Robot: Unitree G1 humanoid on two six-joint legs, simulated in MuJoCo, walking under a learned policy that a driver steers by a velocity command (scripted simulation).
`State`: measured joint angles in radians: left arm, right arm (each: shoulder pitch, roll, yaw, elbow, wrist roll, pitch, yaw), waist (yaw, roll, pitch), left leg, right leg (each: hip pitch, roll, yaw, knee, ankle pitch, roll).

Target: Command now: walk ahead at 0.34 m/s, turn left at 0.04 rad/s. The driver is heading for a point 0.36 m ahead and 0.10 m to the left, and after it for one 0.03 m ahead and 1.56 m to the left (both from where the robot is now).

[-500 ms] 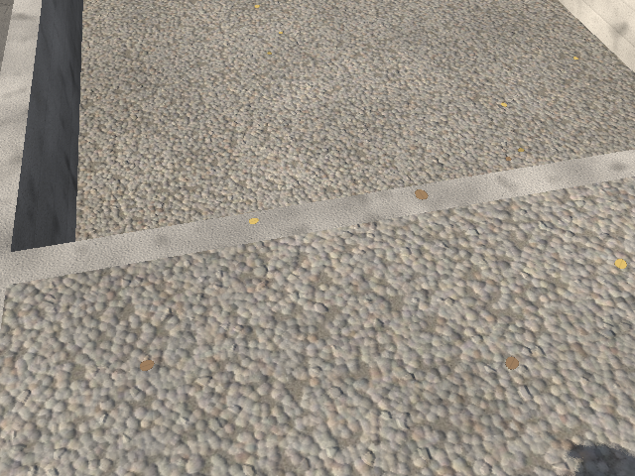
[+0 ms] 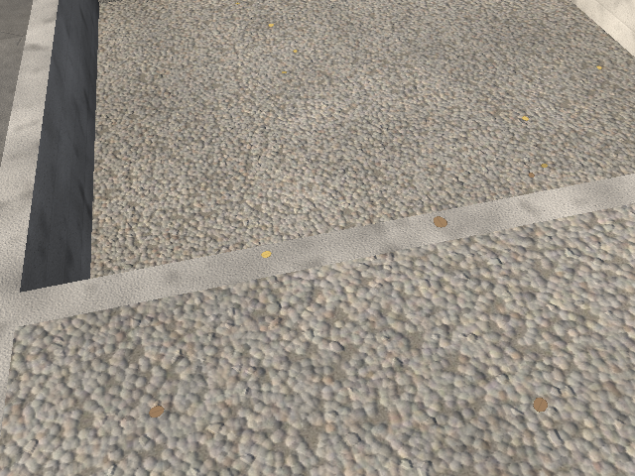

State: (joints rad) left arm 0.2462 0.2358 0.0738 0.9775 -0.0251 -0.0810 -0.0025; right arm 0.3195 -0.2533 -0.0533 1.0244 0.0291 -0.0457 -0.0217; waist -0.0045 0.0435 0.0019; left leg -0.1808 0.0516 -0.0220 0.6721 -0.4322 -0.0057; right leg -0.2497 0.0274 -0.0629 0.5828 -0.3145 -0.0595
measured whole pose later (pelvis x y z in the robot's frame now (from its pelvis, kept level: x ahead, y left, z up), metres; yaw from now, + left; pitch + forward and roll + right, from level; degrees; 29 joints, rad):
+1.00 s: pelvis +0.37 +0.06 +0.00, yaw +31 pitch +3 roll -1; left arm 0.10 0.27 0.06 0.76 0.01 -0.05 0.03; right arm 0.19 -0.31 -0.08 0.72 0.02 0.04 -0.04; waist -0.03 0.03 0.01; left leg -0.35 -0.17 -0.24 0.63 -0.35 0.05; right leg -0.36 0.03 0.09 0.50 -0.16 0.02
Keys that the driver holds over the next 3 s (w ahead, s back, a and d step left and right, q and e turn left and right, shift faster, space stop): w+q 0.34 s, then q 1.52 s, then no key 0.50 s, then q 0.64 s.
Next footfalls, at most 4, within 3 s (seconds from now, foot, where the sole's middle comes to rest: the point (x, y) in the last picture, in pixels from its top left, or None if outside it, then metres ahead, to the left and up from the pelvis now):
0.44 left None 0.36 0.15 -0.76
0.98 right None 0.50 -0.01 -0.76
1.38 left None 0.32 0.20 -0.76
1.90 right None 0.50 0.08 -0.76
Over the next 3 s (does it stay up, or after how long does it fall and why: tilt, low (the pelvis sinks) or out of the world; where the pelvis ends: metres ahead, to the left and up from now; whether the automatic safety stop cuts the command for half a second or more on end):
stays up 0.33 0.08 0.00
